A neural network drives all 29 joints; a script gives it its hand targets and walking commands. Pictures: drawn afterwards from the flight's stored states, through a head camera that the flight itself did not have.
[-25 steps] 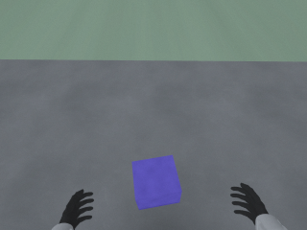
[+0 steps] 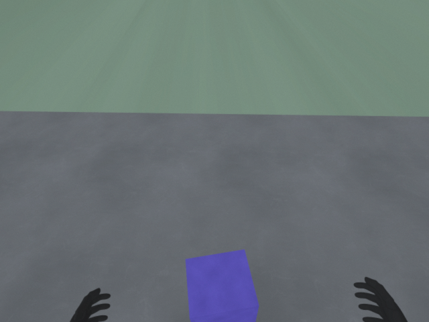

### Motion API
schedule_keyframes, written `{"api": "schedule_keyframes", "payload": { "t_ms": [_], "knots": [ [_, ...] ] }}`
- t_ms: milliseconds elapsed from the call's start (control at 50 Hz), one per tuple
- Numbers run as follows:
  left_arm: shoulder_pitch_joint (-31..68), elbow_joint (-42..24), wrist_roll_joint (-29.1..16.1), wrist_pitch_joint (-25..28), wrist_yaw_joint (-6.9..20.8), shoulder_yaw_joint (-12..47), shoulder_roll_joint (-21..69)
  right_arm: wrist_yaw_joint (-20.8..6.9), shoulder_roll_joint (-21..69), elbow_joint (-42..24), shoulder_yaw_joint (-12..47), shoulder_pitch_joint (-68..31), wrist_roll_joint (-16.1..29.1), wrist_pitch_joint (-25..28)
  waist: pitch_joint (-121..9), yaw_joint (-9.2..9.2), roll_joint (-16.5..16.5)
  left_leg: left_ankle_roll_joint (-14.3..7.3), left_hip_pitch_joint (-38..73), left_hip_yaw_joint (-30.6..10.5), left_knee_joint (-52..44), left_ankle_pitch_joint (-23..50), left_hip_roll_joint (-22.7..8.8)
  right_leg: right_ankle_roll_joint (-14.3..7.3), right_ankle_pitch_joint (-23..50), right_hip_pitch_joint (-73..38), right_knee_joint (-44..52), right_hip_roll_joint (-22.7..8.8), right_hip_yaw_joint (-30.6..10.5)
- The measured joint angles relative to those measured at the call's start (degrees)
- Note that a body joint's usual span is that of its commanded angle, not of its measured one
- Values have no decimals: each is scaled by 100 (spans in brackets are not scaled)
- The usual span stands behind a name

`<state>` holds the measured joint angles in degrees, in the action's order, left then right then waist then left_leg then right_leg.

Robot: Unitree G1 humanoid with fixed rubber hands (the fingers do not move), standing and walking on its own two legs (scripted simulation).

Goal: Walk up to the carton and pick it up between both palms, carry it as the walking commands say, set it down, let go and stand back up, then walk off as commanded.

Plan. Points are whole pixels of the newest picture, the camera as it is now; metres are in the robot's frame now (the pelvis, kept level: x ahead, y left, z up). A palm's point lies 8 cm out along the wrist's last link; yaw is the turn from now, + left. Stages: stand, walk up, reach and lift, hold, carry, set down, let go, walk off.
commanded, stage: stand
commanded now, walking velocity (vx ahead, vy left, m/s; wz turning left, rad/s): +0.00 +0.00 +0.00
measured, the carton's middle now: (220, 290) +0.44 +0.04 -0.66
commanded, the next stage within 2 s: walk off in 1.48 s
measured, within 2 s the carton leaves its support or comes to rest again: neither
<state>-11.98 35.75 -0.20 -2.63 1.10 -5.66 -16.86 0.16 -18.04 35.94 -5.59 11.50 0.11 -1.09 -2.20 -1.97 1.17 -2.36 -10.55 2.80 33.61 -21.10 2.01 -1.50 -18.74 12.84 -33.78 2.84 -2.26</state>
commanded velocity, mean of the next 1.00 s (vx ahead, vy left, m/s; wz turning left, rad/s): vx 0.00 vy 0.00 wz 0.00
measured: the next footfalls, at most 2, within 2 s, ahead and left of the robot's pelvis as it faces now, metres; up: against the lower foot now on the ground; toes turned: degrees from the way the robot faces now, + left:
none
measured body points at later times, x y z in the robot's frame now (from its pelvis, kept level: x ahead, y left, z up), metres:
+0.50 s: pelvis +0.00 -0.01 +0.00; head -0.03 -0.02 +0.45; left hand +0.13 +0.29 -0.08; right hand +0.17 -0.29 -0.07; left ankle -0.03 +0.08 -0.73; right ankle -0.01 -0.11 -0.73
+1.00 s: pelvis -0.03 -0.01 +0.00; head -0.05 -0.03 +0.45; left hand +0.09 +0.28 -0.09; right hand +0.13 -0.31 -0.09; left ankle -0.03 +0.08 -0.73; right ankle -0.01 -0.11 -0.73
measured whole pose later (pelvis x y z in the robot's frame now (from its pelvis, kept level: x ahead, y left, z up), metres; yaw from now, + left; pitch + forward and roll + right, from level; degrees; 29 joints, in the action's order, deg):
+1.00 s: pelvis -0.03 -0.01 +0.00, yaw +0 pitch -3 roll +1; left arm -12.0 46.2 -0.2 0.5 -0.1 -5.7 -16.9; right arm 0.7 -19.8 42.9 -5.6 11.5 0.1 1.5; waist -0.7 -2.0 1.2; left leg -2.4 -10.6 2.8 31.4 -17.6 2.0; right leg -1.7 -16.2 13.5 -33.2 2.8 -2.1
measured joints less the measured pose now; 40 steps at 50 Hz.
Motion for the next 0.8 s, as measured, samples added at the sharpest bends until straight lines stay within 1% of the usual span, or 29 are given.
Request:
{"api": "schedule_keyframes", "payload": {
  "t_ms": [220,380,560,800],
  "knots": [
    [1,378,0,94,-104,0,0,92,0,71,0,0,0,56,71,0,0,0,0,0,-61,-30,0,0,-120,23,0,1,0],
    [1,530,0,150,-116,0,0,126,-7,166,0,0,0,77,-71,0,0,0,1,0,-121,-2,0,0,-76,53,0,0,4],
    [1,646,0,215,-116,0,0,127,-33,236,0,0,0,152,-169,0,0,0,0,0,-122,121,0,0,44,53,0,-4,10],
    [0,874,0,290,-116,0,-1,63,-138,468,0,1,0,237,38,0,0,0,-1,0,-146,279,0,0,189,62,3,-7,16]
  ]
}}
